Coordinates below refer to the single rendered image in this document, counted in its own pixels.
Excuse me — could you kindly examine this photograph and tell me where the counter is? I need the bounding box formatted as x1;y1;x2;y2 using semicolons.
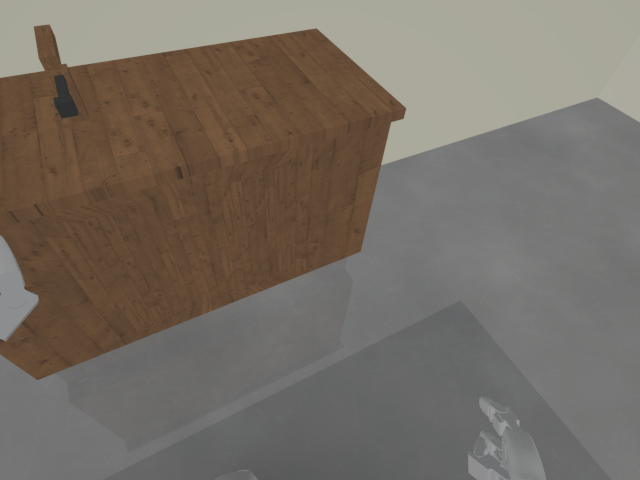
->
0;25;406;380

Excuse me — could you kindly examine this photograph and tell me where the right robot hand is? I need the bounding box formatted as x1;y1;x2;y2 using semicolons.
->
468;396;546;480

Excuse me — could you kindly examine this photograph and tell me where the left robot hand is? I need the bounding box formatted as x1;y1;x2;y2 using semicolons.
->
0;235;39;341

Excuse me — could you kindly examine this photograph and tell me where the tap lever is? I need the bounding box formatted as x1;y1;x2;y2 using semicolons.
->
53;75;79;118

